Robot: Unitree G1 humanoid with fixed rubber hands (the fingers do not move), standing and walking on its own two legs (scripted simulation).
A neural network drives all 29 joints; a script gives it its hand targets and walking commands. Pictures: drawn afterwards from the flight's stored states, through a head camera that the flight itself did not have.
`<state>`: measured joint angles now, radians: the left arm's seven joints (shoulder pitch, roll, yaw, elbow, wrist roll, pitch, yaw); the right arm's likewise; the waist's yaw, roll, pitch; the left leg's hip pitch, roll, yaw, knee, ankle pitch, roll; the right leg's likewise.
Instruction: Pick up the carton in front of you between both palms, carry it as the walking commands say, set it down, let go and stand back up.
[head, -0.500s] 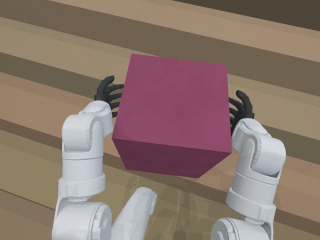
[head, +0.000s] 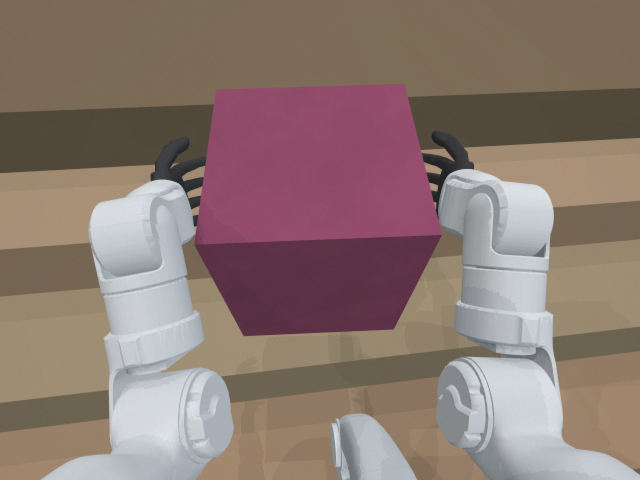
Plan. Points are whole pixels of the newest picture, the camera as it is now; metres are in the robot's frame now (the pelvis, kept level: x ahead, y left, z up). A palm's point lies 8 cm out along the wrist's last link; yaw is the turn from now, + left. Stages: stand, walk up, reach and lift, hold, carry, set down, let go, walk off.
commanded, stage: carry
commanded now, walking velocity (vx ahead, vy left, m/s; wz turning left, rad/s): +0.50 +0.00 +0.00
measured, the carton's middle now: (315, 223) +0.40 -0.05 +0.12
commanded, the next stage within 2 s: none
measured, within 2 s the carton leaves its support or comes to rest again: neither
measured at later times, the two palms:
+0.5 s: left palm out of the picture +0.60 +0.13 +0.34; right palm out of the picture +0.65 -0.17 +0.33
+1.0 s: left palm out of the picture +0.91 +0.14 +0.49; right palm out of the picture +0.89 -0.16 +0.50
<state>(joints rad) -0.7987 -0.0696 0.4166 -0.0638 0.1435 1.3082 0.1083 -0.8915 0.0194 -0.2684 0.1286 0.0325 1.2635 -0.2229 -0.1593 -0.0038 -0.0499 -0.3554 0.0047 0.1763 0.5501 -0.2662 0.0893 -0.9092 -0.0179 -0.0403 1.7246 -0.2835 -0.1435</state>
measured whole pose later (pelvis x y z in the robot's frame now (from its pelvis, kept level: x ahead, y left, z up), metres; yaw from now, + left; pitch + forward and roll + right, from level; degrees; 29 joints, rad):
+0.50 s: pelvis +0.26 -0.08 +0.17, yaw +4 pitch +3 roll -1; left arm -0.77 -0.06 0.24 -0.08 -0.04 1.24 0.22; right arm -0.69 0.10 -0.37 -0.25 -0.10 1.29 -0.11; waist 0.15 0.01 0.05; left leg -0.89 -0.02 0.02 1.77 -0.28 0.12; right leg -0.39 0.01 -0.14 0.62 -0.29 -0.08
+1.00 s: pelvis +0.54 +0.01 +0.34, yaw +1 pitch +2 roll +1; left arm -0.73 -0.10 0.42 -0.08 0.14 1.29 0.11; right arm -0.79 0.04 -0.25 0.09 0.02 1.26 -0.22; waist -0.13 -0.01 0.01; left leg -0.43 -0.02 0.18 0.70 -0.32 0.11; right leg -0.86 0.01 -0.02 1.80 -0.14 -0.14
